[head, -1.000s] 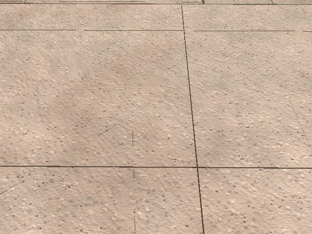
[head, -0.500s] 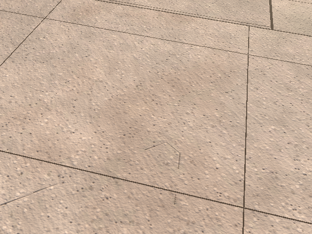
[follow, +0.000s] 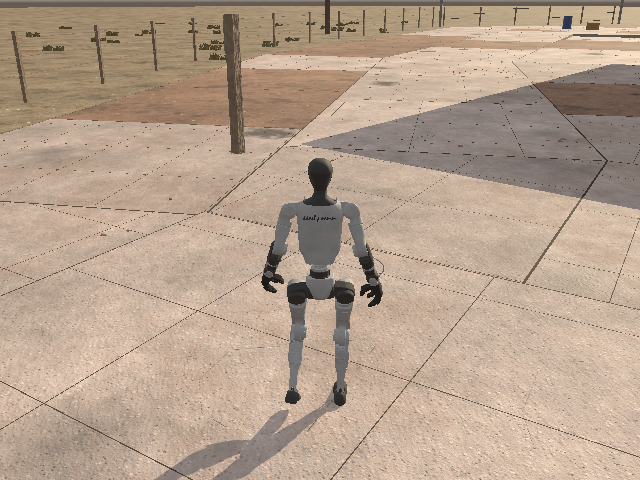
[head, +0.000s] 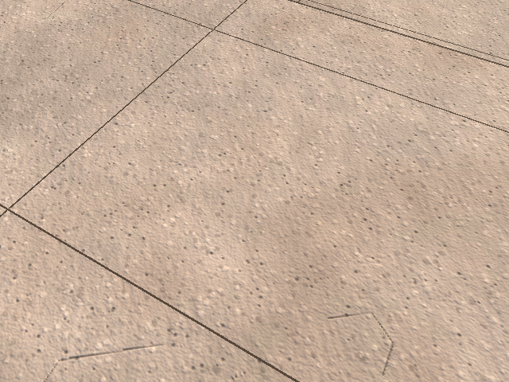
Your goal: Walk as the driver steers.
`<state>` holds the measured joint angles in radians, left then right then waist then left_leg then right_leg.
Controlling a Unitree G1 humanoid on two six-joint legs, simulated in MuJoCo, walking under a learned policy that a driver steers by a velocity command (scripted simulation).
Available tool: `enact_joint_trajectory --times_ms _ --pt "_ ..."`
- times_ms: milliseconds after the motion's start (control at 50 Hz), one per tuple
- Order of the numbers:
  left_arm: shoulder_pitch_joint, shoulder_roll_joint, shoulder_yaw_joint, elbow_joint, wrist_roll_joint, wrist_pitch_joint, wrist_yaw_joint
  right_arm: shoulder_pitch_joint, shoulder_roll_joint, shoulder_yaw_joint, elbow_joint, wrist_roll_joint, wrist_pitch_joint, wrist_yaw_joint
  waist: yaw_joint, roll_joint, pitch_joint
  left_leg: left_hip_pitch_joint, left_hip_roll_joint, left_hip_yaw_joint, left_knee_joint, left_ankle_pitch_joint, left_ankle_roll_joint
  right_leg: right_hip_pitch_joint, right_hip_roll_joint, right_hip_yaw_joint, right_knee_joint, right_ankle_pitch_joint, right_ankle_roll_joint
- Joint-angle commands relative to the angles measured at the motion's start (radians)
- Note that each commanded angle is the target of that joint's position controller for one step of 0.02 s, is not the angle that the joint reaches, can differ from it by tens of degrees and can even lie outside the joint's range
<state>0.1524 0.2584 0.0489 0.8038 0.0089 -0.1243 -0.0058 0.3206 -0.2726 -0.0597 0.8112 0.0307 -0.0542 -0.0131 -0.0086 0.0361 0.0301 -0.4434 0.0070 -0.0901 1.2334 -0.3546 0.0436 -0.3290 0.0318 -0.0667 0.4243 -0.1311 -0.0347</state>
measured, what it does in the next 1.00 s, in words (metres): walks ahead: left foot, then right foot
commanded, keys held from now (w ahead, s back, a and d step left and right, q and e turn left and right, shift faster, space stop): w+q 0.24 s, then w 0.12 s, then w+e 0.64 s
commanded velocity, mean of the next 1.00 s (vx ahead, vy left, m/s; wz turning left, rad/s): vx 0.50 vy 0.00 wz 0.03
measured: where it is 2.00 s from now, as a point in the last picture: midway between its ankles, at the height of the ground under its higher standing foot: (258, 206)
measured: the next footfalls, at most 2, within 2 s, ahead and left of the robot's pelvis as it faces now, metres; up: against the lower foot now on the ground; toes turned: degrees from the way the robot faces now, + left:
left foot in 0.38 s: +0.34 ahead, +0.20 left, +0.00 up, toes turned +15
right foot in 0.94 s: +0.68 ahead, +0.02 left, +0.00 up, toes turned -4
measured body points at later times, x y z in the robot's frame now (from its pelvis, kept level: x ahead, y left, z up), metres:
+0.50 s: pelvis +0.26 +0.09 -0.01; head +0.29 +0.12 +0.44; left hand +0.26 +0.38 -0.14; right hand +0.47 -0.12 -0.10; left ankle +0.30 +0.19 -0.74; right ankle +0.18 -0.09 -0.63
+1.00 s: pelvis +0.54 +0.09 -0.02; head +0.59 +0.09 +0.42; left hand +0.74 +0.34 -0.12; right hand +0.58 -0.19 -0.15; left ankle +0.33 +0.21 -0.66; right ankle +0.64 +0.02 -0.74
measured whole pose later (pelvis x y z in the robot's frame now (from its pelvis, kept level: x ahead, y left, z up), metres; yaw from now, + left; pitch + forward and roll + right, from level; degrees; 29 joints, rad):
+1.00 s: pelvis +0.54 +0.09 -0.02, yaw -3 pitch +2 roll +1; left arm 0.10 0.27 0.07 0.72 -0.02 -0.05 -0.05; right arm 0.31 -0.27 -0.06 0.84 0.01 -0.07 -0.02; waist -0.01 -0.01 0.05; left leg -0.13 0.05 0.11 1.00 -0.49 -0.02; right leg -0.52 0.05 -0.07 0.66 -0.20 -0.12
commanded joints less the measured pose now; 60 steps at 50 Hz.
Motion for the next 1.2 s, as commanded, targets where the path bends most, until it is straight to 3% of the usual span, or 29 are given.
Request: enact_joint_trajectory --times_ms 20,100,200,280,320,340,360,380,400,420,440,460,480,520,620,720,820,860,900,940,960,980,1000,1020,1040,1060,1080,1140,1200 --pt "0.029 0.084 0.024 -0.02 0.0 -0.014 -0.005 0.034 -0.034 -0.015 -0.082 0.004 0.006 0.005 0.0 -0.113 -0.048 -0.177 0.122 -0.026 -0.003 0.057 -0.002 0.162 -0.283 0.259 -0.27 0.02 -0.168" --pt "0.054 0.138 0.044 0.01 -0.006 -0.019 -0.005 -0.057 -0.032 -0.01 -0.144 -0.01 0.017 0.005 0.006 -0.081 -0.011 -0.276 0.146 -0.026 -0.14 0.171 -0.019 0.177 -0.306 0.14 -0.309 0.133 -0.193" --pt "0.085 0.175 0.05 0.021 -0.01 0.002 0.003 -0.211 -0.026 -0.001 -0.199 -0.007 -0.001 0.04 0.061 -0.076 0.012 -0.251 0.124 0.052 -0.418 0.388 -0.013 0.236 -0.276 -0.021 -0.284 0.181 -0.148" --pt "0.152 0.207 0.056 0.047 -0.031 0.026 0.001 -0.314 -0.026 0.004 -0.259 -0.004 0.003 0.061 0.093 -0.081 0.049 -0.233 0.097 0.1 -0.547 0.303 0.015 0.326 -0.317 -0.043 -0.254 0.156 -0.125" --pt "0.161 0.225 0.06 0.06 -0.04 0.04 0.0 -0.305 -0.044 -0.004 -0.273 -0.009 0.002 0.064 0.068 -0.097 0.043 -0.181 0.058 0.131 -0.591 0.19 0.048 0.373 -0.339 -0.054 -0.191 0.3 -0.116" --pt "0.151 0.238 0.061 0.061 -0.042 0.046 0.002 -0.257 -0.066 -0.015 -0.266 -0.013 0.001 0.063 0.028 -0.113 0.008 -0.09 0.022 0.158 -0.617 0.155 0.069 0.38 -0.335 -0.074 -0.106 0.475 -0.105" --pt "0.134 0.237 0.057 0.062 -0.042 0.053 0.004 -0.121 -0.103 -0.039 -0.229 -0.016 0.0 0.06 -0.056 -0.104 -0.068 0.104 -0.031 0.192 -0.685 0.206 0.095 0.349 -0.303 -0.117 0.068 0.623 -0.081" --pt "0.156 0.195 0.039 0.061 -0.03 0.053 0.008 0.053 -0.169 -0.073 -0.176 -0.015 0.003 0.047 -0.13 -0.069 -0.168 0.401 -0.034 0.15 -0.678 0.255 0.124 0.188 -0.258 -0.139 0.3 0.574 -0.047" --pt "0.228 0.079 -0.003 0.019 0.004 0.036 -0.004 0.159 -0.301 -0.099 -0.163 -0.026 0.005 0.028 -0.104 0.188 -0.297 0.793 0.267 -0.314 -0.698 0.24 0.259 -0.231 -0.135 -0.138 0.723 -0.052 0.02" --pt "0.241 0.088 -0.009 0.039 -0.027 0.004 -0.016 0.187 -0.267 -0.081 -0.173 -0.024 -0.004 0.03 -0.109 0.199 -0.472 0.864 0.426 -0.696 -0.891 0.173 0.361 -0.375 -0.035 0.084 0.937 -0.471 0.021" --pt "0.131 0.179 0.02 0.018 -0.075 -0.004 -0.021 0.147 -0.196 -0.057 -0.165 -0.035 -0.016 0.041 -0.128 0.077 -0.342 0.764 0.392 -0.54 -0.906 0.213 0.292 -0.456 -0.085 0.146 0.988 -0.405 0.004" --pt "0.077 0.161 0.016 -0.004 -0.078 -0.003 -0.019 0.081 -0.168 -0.049 -0.161 -0.033 -0.021 0.042 -0.093 0.067 -0.22 0.609 0.354 -0.366 -0.906 0.286 0.25 -0.461 -0.126 0.135 0.935 -0.317 -0.005" --pt "0.065 0.148 0.016 0.004 -0.055 0.006 -0.012 0.003 -0.125 -0.036 -0.162 -0.029 -0.026 0.044 -0.051 0.019 -0.153 0.472 0.305 -0.247 -0.926 0.338 0.215 -0.414 -0.168 0.135 0.864 -0.241 0.001" --pt "0.126 0.131 0.025 0.03 -0.044 0.041 -0.009 -0.072 -0.079 -0.026 -0.16 -0.035 -0.043 0.045 0.011 0.059 -0.105 0.315 0.248 -0.106 -1.006 0.347 0.178 -0.292 -0.198 0.155 0.795 -0.132 0.011" --pt "0.092 0.081 0.028 0.024 -0.042 0.074 0.0 -0.046 -0.081 -0.034 -0.103 -0.053 -0.073 0.022 0.02 0.022 -0.026 0.31 0.226 0.082 -1.083 0.48 0.159 -0.382 -0.158 0.202 0.661 0.054 0.037" --pt "-0.035 0.047 0.016 -0.021 -0.028 0.064 -0.023 -0.025 -0.105 -0.039 -0.067 -0.045 -0.067 0.0 -0.022 0.016 0.031 0.371 0.223 0.2 -1.116 0.449 0.12 -0.398 -0.13 0.141 0.375 0.256 0.027" --pt "-0.161 0.029 0.003 -0.1 -0.027 0.06 -0.056 0.044 -0.129 -0.05 -0.016 -0.028 -0.039 -0.01 -0.069 0.003 0.082 0.541 0.28 0.253 -1.051 0.558 0.111 -0.471 -0.12 0.059 0.248 0.163 -0.015" --pt "-0.165 0.038 0.007 -0.127 -0.031 0.06 -0.07 0.027 -0.146 -0.053 -0.014 -0.024 -0.022 -0.015 -0.048 0.02 0.065 0.572 0.286 0.283 -0.976 0.758 0.093 -0.42 -0.089 0.007 0.221 0.071 -0.045" --pt "-0.093 0.075 0.026 -0.133 -0.035 0.065 -0.072 0.004 -0.18 -0.06 -0.023 -0.019 -0.008 -0.024 0.005 0.067 -0.014 0.58 0.279 0.305 -0.825 1.111 0.07 -0.264 -0.015 -0.061 0.235 -0.031 -0.087" --pt "0.171 0.173 0.078 -0.082 -0.038 0.069 -0.055 -0.035 -0.199 -0.06 -0.032 -0.011 0.0 -0.029 0.158 0.051 -0.159 0.447 0.222 0.329 -0.45 1.122 0.023 0.128 0.056 -0.052 0.137 0.012 -0.156" --pt "0.283 0.267 0.105 -0.063 -0.032 0.08 -0.029 -0.011 -0.137 -0.037 -0.054 -0.036 -0.015 -0.026 0.174 -0.116 -0.243 0.169 0.153 0.318 -0.117 0.577 -0.023 0.423 -0.125 0.235 0.119 0.061 -0.222" --pt "0.237 0.326 0.109 -0.095 -0.032 0.069 -0.03 0.079 -0.018 0.002 -0.1 -0.039 -0.052 -0.005 0.057 -0.304 -0.388 -0.233 -0.078 0.132 0.235 -0.229 -0.08 0.736 -0.366 0.851 -0.026 -0.084 -0.448" --pt "0.269 0.238 0.086 -0.095 -0.025 0.064 -0.033 -0.052 -0.111 -0.014 -0.119 -0.005 -0.094 0.014 0.143 -0.158 -0.408 -0.346 -0.03 -0.044 0.261 -0.186 -0.044 0.739 -0.358 0.875 -0.132 -0.17 -0.399" --pt "0.227 0.185 0.073 -0.096 -0.025 0.056 -0.032 -0.124 -0.128 -0.017 -0.146 0.021 -0.107 0.019 0.127 -0.114 -0.259 -0.384 0.016 -0.03 0.196 -0.102 -0.016 0.614 -0.324 0.715 -0.136 -0.135 -0.347" --pt "0.149 0.154 0.061 -0.109 -0.031 0.052 -0.034 -0.134 -0.114 -0.014 -0.143 0.003 -0.109 0.01 0.065 -0.007 -0.15 -0.342 0.063 -0.017 0.093 -0.034 -0.014 0.435 -0.277 0.59 -0.141 -0.023 -0.306" --pt "0.091 0.118 0.051 -0.126 -0.029 0.049 -0.031 -0.128 -0.128 -0.023 -0.136 -0.026 -0.1 0.002 0.029 -0.015 -0.114 -0.272 0.093 -0.012 0.008 0.003 -0.024 0.316 -0.242 0.507 -0.15 0.082 -0.287" --pt "0.065 0.109 0.046 -0.144 -0.019 0.049 -0.026 -0.105 -0.13 -0.029 -0.134 -0.036 -0.086 0.003 0.001 -0.035 -0.095 -0.209 0.11 -0.013 -0.028 0.026 -0.033 0.232 -0.212 0.462 -0.172 0.14 -0.282" --pt "0.078 0.145 0.055 -0.148 -0.022 0.044 -0.011 -0.101 -0.096 -0.023 -0.147 -0.049 -0.056 -0.001 -0.017 -0.048 -0.071 -0.175 0.106 0.024 -0.158 0.084 -0.081 0.116 -0.174 0.374 -0.196 0.294 -0.281" --pt "0.119 0.171 0.062 -0.138 -0.03 0.052 0.007 -0.215 -0.064 -0.008 -0.182 -0.051 -0.05 -0.003 0.019 -0.078 -0.047 -0.167 0.072 0.047 -0.384 0.262 -0.111 0.066 -0.118 0.304 -0.184 0.286 -0.237"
